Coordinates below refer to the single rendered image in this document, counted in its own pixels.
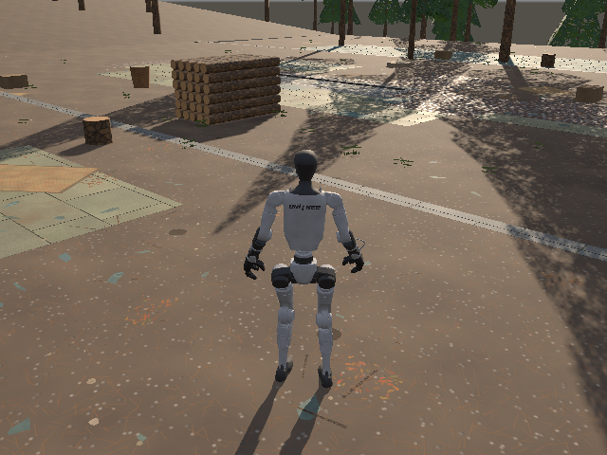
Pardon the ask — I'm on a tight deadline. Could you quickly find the robot left shin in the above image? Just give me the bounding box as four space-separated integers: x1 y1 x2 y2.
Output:
277 307 293 370

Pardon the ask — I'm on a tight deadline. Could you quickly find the right robot hand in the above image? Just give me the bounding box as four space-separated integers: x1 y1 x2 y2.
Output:
342 253 364 273

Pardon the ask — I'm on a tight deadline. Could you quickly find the left robot hand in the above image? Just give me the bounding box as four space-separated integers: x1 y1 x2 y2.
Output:
244 257 265 280

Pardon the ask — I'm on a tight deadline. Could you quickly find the left robot forearm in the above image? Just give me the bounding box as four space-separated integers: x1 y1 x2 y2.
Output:
247 227 266 263

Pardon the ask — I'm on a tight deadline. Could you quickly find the robot right upper arm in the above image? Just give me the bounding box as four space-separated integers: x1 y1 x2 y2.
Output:
325 191 352 244

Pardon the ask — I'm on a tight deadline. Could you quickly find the robot left upper arm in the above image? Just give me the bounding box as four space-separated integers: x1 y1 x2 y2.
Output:
257 191 285 242

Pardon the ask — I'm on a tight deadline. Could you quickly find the left robot thigh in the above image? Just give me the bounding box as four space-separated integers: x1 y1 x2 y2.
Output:
271 264 295 325

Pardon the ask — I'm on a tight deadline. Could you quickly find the right robot forearm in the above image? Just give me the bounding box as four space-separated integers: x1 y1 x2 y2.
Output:
343 228 361 260

